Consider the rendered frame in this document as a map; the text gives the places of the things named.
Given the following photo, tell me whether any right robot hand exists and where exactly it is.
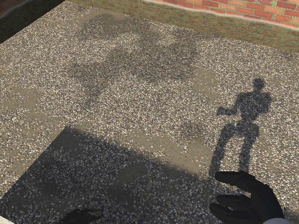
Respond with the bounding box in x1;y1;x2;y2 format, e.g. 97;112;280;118
209;170;286;224

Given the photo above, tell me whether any left robot hand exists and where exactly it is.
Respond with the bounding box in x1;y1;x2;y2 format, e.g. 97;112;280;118
55;208;104;224

